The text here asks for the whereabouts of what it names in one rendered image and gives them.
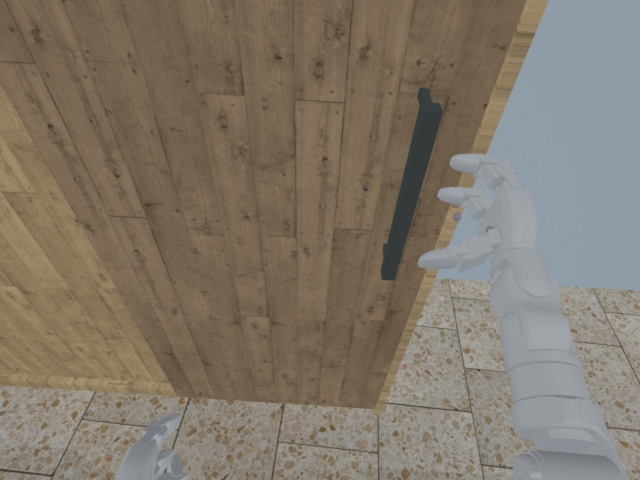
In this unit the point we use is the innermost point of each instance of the wardrobe door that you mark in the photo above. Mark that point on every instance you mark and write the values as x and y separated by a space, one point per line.
60 313
236 165

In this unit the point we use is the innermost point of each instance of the robot right hand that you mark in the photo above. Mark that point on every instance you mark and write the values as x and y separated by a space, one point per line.
512 214

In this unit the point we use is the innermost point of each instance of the right robot forearm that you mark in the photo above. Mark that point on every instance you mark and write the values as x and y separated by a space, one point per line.
552 407

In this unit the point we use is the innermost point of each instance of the robot right upper arm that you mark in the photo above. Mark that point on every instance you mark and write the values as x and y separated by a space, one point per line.
550 465

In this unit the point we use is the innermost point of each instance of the robot left hand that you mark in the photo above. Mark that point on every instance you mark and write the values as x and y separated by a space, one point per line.
142 461

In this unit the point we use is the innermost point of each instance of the handle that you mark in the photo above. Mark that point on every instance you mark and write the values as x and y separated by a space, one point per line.
424 135

